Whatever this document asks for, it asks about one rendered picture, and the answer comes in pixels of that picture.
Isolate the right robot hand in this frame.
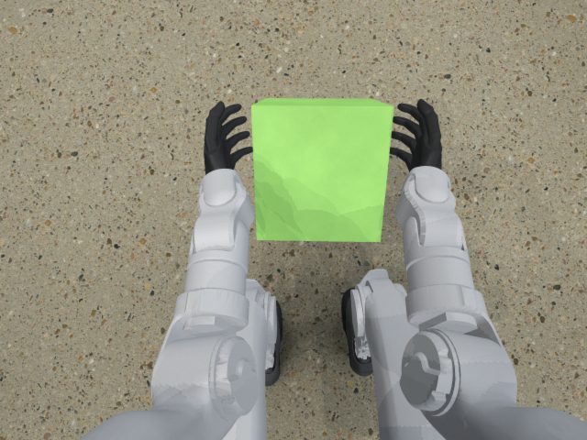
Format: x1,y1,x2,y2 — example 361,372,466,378
390,99,442,172

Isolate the right robot foot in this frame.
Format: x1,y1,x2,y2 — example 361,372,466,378
341,288,373,376

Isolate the carton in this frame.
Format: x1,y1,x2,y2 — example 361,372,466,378
251,98,394,242

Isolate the left robot upper arm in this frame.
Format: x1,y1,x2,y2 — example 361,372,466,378
79,333,260,440

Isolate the robot left thigh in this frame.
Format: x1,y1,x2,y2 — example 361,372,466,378
223,289,277,440

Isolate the right robot upper arm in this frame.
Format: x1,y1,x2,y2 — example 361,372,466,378
400,328,587,440

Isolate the left robot forearm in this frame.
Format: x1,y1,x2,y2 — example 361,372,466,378
151,169,255,397

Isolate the left robot hand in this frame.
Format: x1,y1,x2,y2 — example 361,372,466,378
204,101,253,175

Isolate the right robot forearm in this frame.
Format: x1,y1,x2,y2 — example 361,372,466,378
395,166,517,382

